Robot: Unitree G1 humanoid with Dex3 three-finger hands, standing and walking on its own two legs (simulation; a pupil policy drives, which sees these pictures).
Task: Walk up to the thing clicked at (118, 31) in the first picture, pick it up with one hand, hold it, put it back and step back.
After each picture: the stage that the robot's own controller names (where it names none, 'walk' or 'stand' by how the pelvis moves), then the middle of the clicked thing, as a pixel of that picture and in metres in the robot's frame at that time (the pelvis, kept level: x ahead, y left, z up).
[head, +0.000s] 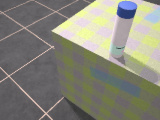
stand; (120, 32) +0.59 -0.14 +0.07
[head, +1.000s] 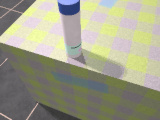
rise first; (71, 29) +0.52 +0.08 +0.09
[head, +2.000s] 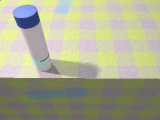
stand; (35, 42) +0.46 +0.19 +0.10
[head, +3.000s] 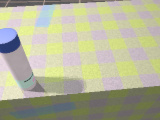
stand; (17, 63) +0.41 +0.23 +0.07
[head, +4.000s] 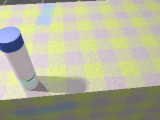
stand; (20, 63) +0.40 +0.22 +0.07
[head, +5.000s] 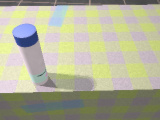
stand; (33, 58) +0.43 +0.20 +0.06
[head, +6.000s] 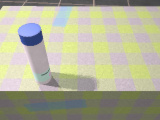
stand; (37, 57) +0.44 +0.19 +0.06
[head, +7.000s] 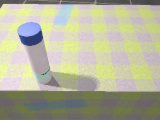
rise first; (37, 57) +0.44 +0.18 +0.06
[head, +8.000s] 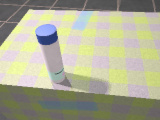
rise first; (52, 56) +0.45 +0.17 +0.07
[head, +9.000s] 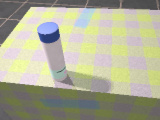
go down; (54, 55) +0.45 +0.16 +0.07
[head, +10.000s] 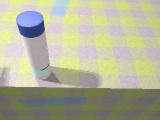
go down; (36, 50) +0.44 +0.15 +0.09
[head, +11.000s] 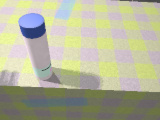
approach; (38, 51) +0.44 +0.15 +0.09
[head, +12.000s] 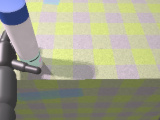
close; (24, 40) +0.45 +0.17 +0.12
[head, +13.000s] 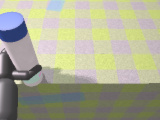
lift; (23, 55) +0.40 +0.18 +0.12
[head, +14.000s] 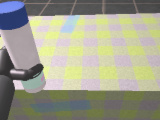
lift; (24, 53) +0.33 +0.17 +0.23
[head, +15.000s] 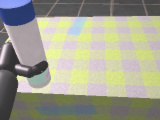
hold; (29, 48) +0.33 +0.16 +0.24
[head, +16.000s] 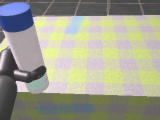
hold; (28, 54) +0.33 +0.16 +0.22
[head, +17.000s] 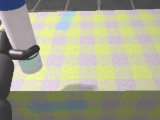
crouch; (21, 35) +0.40 +0.18 +0.23
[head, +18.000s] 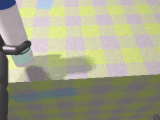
lower; (13, 31) +0.48 +0.19 +0.14
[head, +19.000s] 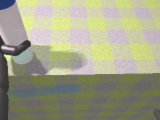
lower; (12, 29) +0.47 +0.19 +0.13
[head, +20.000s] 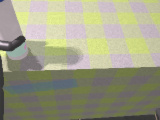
lower; (5, 24) +0.48 +0.20 +0.14
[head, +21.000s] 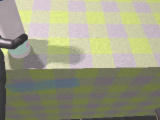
lower; (8, 22) +0.49 +0.19 +0.14
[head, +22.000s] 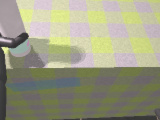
rest; (9, 21) +0.49 +0.19 +0.14
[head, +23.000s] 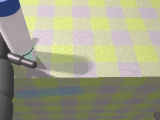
withdraw; (15, 33) +0.45 +0.18 +0.13
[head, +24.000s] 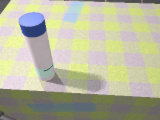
sink last; (40, 51) +0.43 +0.17 +0.11
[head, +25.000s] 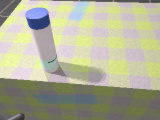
stand; (44, 44) +0.47 +0.18 +0.11
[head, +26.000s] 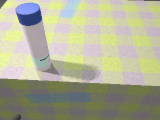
stand; (36, 41) +0.47 +0.18 +0.12
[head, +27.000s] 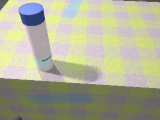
stand; (38, 41) +0.47 +0.18 +0.12
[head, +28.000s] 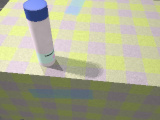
stand; (42, 37) +0.48 +0.18 +0.12
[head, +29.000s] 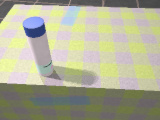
walk; (40, 50) +0.48 +0.19 +0.07
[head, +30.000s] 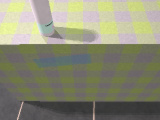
walk; (41, 8) +0.62 +0.20 +0.08
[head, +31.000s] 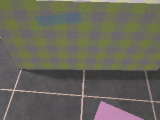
walk; out of the picture +0.94 +0.23 +0.08
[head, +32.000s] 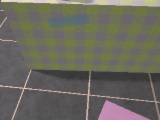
stand; out of the picture +1.04 +0.19 +0.08
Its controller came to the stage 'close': yes
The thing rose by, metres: 0.19
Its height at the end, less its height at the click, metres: +0.00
